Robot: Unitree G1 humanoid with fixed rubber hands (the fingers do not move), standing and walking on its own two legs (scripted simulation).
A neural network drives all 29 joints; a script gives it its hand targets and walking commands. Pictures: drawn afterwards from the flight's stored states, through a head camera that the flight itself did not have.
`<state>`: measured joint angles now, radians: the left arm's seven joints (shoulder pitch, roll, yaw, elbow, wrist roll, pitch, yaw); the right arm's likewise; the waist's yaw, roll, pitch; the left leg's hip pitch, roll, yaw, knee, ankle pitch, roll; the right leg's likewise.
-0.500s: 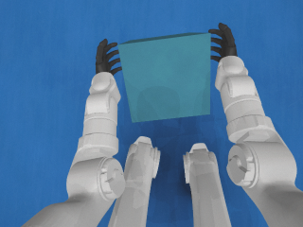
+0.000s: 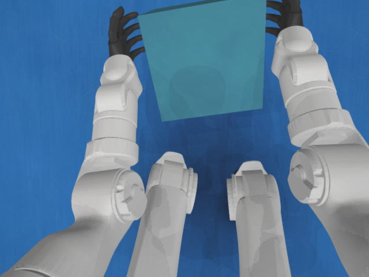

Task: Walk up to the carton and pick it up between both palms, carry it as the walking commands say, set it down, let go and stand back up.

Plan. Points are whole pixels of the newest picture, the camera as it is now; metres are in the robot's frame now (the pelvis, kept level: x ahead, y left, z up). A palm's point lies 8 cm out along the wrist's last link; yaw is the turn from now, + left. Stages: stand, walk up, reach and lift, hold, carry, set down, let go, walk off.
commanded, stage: set down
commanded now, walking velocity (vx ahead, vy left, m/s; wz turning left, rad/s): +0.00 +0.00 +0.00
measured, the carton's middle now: (202, 52) +0.54 +0.04 -0.26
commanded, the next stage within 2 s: none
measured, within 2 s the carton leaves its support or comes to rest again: rests again in 2.00 s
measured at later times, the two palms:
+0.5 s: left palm (121, 44) +0.52 +0.20 -0.16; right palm (282, 18) +0.57 -0.10 -0.16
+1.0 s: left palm (121, 41) +0.53 +0.20 -0.17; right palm (280, 16) +0.58 -0.10 -0.17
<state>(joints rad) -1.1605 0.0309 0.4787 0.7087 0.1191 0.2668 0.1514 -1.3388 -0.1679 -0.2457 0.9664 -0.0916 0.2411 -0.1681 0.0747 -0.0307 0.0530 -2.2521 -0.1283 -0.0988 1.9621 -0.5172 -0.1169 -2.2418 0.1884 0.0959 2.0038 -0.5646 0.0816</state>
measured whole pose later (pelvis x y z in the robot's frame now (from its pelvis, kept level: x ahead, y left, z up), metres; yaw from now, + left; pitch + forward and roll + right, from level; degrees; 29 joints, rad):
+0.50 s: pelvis +0.01 +0.00 -0.02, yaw +1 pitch +45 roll +2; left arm -1.26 0.07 0.56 0.75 0.18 0.24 0.06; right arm -1.45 -0.18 -0.33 1.01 -0.17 0.20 -0.08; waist 0.07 -0.03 0.12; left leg -2.29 -0.12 -0.08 2.05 -0.55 -0.12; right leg -2.28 0.17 0.09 2.10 -0.60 0.07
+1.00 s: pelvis +0.02 +0.00 -0.02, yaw +1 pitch +47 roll +2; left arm -1.26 0.08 0.58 0.75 0.19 0.20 0.02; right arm -1.43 -0.16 -0.38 0.98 -0.22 0.16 -0.04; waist 0.07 -0.02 0.11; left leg -2.31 -0.11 -0.07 2.06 -0.57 -0.10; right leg -2.29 0.15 0.08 2.11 -0.63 0.06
